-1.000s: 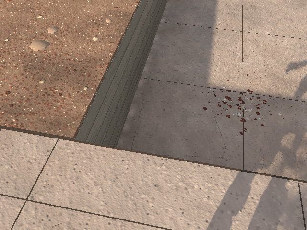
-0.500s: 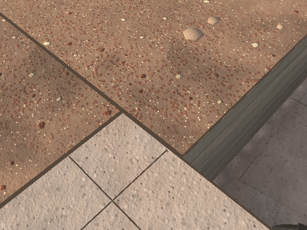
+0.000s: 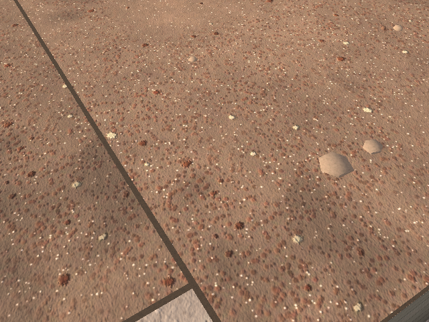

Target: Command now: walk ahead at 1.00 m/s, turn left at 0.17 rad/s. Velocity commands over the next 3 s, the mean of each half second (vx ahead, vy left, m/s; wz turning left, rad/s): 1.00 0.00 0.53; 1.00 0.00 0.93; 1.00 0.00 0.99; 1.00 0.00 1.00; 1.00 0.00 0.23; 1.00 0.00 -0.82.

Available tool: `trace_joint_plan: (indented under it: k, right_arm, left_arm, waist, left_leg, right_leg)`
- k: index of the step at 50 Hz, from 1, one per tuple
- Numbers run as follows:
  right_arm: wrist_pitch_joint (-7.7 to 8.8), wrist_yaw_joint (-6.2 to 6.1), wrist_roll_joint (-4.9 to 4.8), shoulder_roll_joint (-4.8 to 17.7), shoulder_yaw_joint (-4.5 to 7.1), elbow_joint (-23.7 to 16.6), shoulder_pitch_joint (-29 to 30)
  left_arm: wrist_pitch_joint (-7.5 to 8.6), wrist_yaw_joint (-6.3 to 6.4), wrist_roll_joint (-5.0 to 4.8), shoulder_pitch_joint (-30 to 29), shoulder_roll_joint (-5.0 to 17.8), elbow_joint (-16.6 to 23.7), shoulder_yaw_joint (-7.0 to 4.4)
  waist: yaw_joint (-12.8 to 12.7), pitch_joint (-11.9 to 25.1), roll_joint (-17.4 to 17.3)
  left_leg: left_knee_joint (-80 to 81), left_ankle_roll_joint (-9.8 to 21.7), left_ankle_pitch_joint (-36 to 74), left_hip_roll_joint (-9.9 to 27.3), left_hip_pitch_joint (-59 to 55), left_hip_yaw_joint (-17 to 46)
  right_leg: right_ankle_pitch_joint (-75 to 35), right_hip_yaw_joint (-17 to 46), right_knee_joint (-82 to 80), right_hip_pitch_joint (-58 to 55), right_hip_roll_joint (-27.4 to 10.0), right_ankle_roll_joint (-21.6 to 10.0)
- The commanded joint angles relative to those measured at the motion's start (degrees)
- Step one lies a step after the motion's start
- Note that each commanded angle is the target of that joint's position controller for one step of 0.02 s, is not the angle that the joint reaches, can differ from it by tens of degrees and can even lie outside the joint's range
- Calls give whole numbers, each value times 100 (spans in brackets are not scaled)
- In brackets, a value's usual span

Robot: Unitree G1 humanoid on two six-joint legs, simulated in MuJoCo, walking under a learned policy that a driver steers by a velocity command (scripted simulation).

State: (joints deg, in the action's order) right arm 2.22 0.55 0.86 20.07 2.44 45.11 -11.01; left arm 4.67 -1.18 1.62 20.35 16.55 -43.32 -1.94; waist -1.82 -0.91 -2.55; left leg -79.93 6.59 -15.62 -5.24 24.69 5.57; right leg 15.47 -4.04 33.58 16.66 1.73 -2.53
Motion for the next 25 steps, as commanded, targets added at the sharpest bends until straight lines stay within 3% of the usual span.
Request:
trace_joint_plan:
  k: [1, 2, 3, 4, 5, 6, 7, 8, 9, 10, 11, 12, 13, 15, 16, 17, 18, 19, 20, 21, 22, 23, 24, 25]
  right_arm:
    - [-155, 48, 136, 106, -29, -610, 395]
    - [-199, 56, 149, 160, -10, -609, 580]
    - [-199, 71, 132, 158, -20, -644, 708]
    - [-133, 103, 137, 7, -102, -732, 939]
    - [-74, 143, 145, -76, -139, -817, 1190]
    - [-44, 212, 154, -90, -147, -862, 1515]
    - [-6, 337, 125, 37, -49, -799, 1435]
    - [-22, 330, 97, -148, -140, -869, 1836]
    - [-13, 370, 83, -233, -174, -957, 2110]
    - [-2, 373, 191, -335, -200, -1042, 2260]
    - [23, 373, 184, -389, -225, -1105, 2404]
    - [30, 409, 206, -306, -253, -1172, 2536]
    - [32, 387, 188, -319, -264, -1200, 2524]
    - [43, 261, 214, -150, -227, -1105, 2008]
    - [-2, 175, 300, 146, -107, -1145, 1562]
    - [41, 143, 188, 337, 18, -940, 856]
    - [117, 160, 170, 478, 114, -645, -161]
    - [101, 115, 258, 782, 270, -505, -1151]
    - [-45, 151, 24, 1305, 408, -538, -934]
    - [-133, 78, -101, 1099, 435, -361, -1487]
    - [-72, -18, -137, 872, 420, -195, -1422]
    - [-31, -58, -86, 729, 410, -130, -1260]
    - [-4, -90, 28, 578, 335, -30, -1176]
    - [83, -116, 33, 469, 260, 5, -1290]
  left_arm:
    - [283, -58, -100, 524, 384, -98, -48]
    - [329, -90, -134, 561, 577, -165, -100]
    - [354, -131, -156, 633, 573, -255, -102]
    - [428, -109, -231, 525, 536, -275, -108]
    - [490, -112, -208, 526, 518, -318, -95]
    - [509, -94, -101, 556, 376, -472, -51]
    - [502, -74, -117, 666, 601, -414, -143]
    - [478, -18, -58, 550, 351, -562, -48]
    - [476, 18, -42, 726, 331, -611, -42]
    - [467, 39, -34, 960, 350, -711, -20]
    - [442, 92, -27, 1102, 422, -831, -28]
    - [393, 106, 79, 1163, 408, -940, -3]
    - [354, 138, 79, 1068, 529, -974, -28]
    - [233, 235, 63, 836, 800, -912, -60]
    - [72, 241, 201, 1034, 821, -970, -19]
    - [-103, 249, 236, 957, 1157, -808, -113]
    - [-218, 208, 205, 968, 1365, -722, -197]
    - [-138, 165, 200, 797, 1201, -458, -155]
    - [-44, 10, 189, 664, 580, 170, -90]
    - [84, 52, 78, -236, 915, 278, -144]
    - [172, 50, 30, -474, 832, 418, -105]
    - [251, 71, 61, -511, 727, 378, -63]
    - [226, 34, 87, -657, 674, 302, -59]
    - [112, 6, 173, -577, 554, 473, -26]
  waist:
    - [154, -407, 525]
    - [209, -508, 583]
    - [188, -578, 561]
    - [226, -670, 466]
    - [194, -703, 536]
    - [112, -676, 572]
    - [58, -552, 478]
    - [32, -653, 554]
    - [-86, -664, 537]
    - [-140, -659, 465]
    - [-175, -655, 535]
    - [-230, -745, 570]
    - [-138, -763, 709]
    - [192, -232, 1077]
    - [549, 92, 1241]
    - [717, 391, 1325]
    - [1054, 771, 1010]
    - [1314, 1383, 625]
    - [601, 1987, -971]
    - [1017, 2045, -368]
    - [898, 1186, -80]
    - [639, 488, 360]
    - [505, 119, 454]
    - [240, -83, 203]
  left_leg:
    - [16, -77, 325, 516, 1664, 477]
    - [118, -173, 505, 524, 1992, 324]
    - [375, -227, 851, 578, 2136, 257]
    - [803, -316, 1414, 699, 2198, -57]
    - [1282, -340, 1817, 731, 2058, -282]
    - [1596, -332, 2122, 780, 1868, -528]
    - [1789, -374, 2428, 781, 1914, -403]
    - [2096, -304, 2492, 838, 1879, -787]
    - [2426, -207, 2613, 885, 1807, -989]
    - [2676, -58, 2655, 929, 1724, -1055]
    - [2927, 42, 2560, 947, 1730, -1135]
    - [3183, 137, 2291, 871, 1800, -1235]
    - [3400, 238, 2078, 815, 1671, -1371]
    - [3775, 411, 1449, 351, 578, -1687]
    - [3671, 585, 716, -3, 19, -1863]
    - [4064, 692, 196, -150, -323, -1830]
    - [4679, 839, 193, -319, -1524, -1689]
    - [4420, 1155, -293, 497, -3412, -362]
    - [5057, 2163, -697, 2114, -5586, 3259]
    - [5731, 2048, -9, 1796, -5486, 3527]
    - [5948, 1971, 303, 1775, -4646, 2949]
    - [6196, 1854, 390, 1615, -3605, 2740]
    - [6423, 1686, 54, 1314, -2961, 2532]
    - [6455, 1695, 296, 1225, -2474, 2487]
  right_leg:
    - [-660, 2341, -2279, -667, -1647, -765]
    - [-820, 2182, -2411, -810, -1640, -800]
    - [-1273, 1831, -2515, -819, -1547, -763]
    - [-2107, 1238, -2608, -764, -1293, -630]
    - [-2778, 796, -2661, -658, -1192, -571]
    - [-3070, 384, -2713, -642, -1084, -520]
    - [-2900, 376, -2761, -839, -1179, -603]
    - [-3160, -72, -2824, -983, -1035, -427]
    - [-3242, -180, -2928, -1133, -1055, -373]
    - [-3580, -310, -2816, -1428, -1168, -266]
    - [-3736, -368, -2784, -1728, -1280, -198]
    - [-3855, -424, -2859, -2013, -1360, -206]
    - [-4264, -544, -2777, -2204, -1444, -170]
    - [-6168, -895, -1964, -2406, -1487, -178]
    - [-7355, -968, -988, -2587, -1607, -174]
    - [-7544, -1006, 159, -2833, -1581, -119]
    - [-7386, -956, 1628, -2305, -1591, -157]
    - [-5691, -887, 3316, -632, -1412, -83]
    - [878, -294, 5460, 2572, 85, 468]
    - [353, 475, 5659, 3116, 6, 391]
    - [70, 605, 5114, 3226, -273, 416]
    - [217, 643, 4561, 2964, -506, 412]
    - [545, 643, 4455, 2832, -554, 436]
    - [676, 719, 4430, 2771, -530, 444]
